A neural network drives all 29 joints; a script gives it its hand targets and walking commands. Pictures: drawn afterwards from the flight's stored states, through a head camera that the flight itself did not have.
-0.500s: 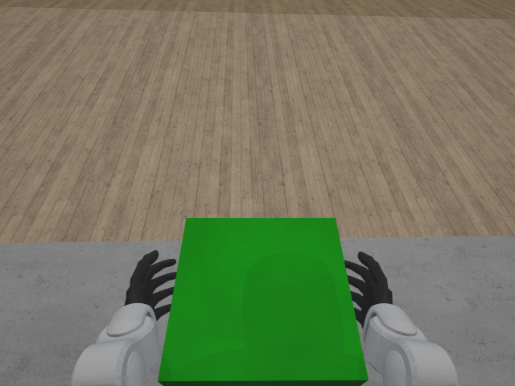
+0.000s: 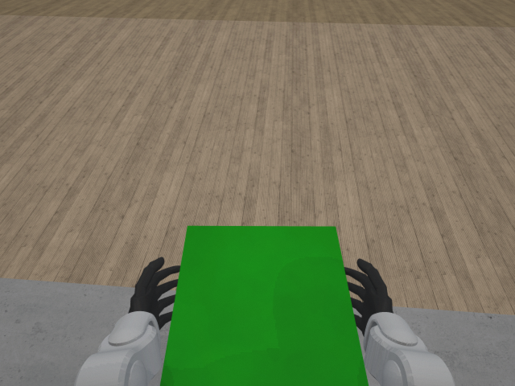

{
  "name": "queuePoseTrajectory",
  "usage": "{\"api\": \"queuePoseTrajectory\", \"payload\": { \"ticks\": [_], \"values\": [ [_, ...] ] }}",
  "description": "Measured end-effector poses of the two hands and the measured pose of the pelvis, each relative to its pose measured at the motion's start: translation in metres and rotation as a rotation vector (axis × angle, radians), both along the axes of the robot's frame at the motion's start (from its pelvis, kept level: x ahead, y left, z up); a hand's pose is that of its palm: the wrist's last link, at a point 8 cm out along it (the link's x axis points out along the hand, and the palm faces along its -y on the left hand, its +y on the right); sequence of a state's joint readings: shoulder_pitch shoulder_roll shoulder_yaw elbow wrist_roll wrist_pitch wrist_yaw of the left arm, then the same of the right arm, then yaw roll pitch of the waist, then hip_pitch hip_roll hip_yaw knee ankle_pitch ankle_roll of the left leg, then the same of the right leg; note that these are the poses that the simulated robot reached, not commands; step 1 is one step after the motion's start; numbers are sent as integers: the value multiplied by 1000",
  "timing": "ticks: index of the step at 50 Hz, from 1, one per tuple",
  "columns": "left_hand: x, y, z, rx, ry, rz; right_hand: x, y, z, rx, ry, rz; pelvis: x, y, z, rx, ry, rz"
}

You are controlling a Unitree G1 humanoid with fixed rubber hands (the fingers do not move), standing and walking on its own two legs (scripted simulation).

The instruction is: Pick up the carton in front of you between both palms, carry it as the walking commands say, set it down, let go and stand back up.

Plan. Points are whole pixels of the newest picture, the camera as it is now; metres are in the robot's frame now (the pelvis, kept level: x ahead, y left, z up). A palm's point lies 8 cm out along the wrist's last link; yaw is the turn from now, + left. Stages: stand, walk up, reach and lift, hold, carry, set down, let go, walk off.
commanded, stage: carry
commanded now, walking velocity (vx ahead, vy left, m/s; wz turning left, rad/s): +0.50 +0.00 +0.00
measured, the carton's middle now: (260, 328) +0.23 +0.00 +0.00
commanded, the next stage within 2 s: none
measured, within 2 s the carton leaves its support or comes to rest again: neither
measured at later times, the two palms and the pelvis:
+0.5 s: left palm (181, 150) +0.57 +0.17 +0.09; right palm (325, 153) +0.55 -0.13 +0.09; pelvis +0.34 +0.03 +0.00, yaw -3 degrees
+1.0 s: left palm (219, 58) +0.98 +0.12 +0.13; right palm (322, 60) +0.99 -0.19 +0.12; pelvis +0.66 -0.03 -0.01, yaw -2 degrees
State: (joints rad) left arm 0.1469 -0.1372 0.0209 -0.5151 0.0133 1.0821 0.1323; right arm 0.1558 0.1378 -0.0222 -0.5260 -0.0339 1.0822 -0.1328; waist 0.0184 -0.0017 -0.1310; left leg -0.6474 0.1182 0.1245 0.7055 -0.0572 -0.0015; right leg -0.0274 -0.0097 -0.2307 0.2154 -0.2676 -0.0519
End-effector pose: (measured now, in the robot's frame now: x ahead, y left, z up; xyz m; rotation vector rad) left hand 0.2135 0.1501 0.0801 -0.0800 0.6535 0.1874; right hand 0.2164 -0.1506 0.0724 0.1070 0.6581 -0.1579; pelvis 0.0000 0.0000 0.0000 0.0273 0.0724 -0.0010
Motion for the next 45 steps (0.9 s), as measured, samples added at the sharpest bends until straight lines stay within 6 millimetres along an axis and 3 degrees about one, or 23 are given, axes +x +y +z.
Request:
{"api": "queuePoseTrajectory", "payload": {
  "ticks": [4, 9, 13, 19, 27, 34, 45],
  "values": [
    [65, 6, -2, -14, -37, -22, 58, 6, 1, -5, -37, -28, 61, 10, -11, -9, -5, -12],
    [154, 21, -24, -45, -52, -38, 142, 20, -13, -27, -51, -50, 145, 28, -35, 2, -23, -44],
    [212, 24, -29, -45, 27, -71, 189, 24, -18, -25, 28, -84, 191, 38, -23, -11, -11, -65],
    [284, 21, -11, -46, 39, -106, 252, 23, 2, -33, 42, -110, 262, 41, 0, -48, 0, -64],
    [388, 12, 12, -41, -65, -60, 370, 13, 24, -27, -62, -65, 373, 22, -2, -40, -3, -50],
    [510, -15, 18, 5, -174, -15, 502, -18, 17, -7, -170, -30, 480, -11, -34, -37, -25, -17],
    [677, -28, 42, -20, -129, 54, 687, -34, 40, 20, -120, -48, 595, -32, -6, -13, 16, -13]
  ]
}}
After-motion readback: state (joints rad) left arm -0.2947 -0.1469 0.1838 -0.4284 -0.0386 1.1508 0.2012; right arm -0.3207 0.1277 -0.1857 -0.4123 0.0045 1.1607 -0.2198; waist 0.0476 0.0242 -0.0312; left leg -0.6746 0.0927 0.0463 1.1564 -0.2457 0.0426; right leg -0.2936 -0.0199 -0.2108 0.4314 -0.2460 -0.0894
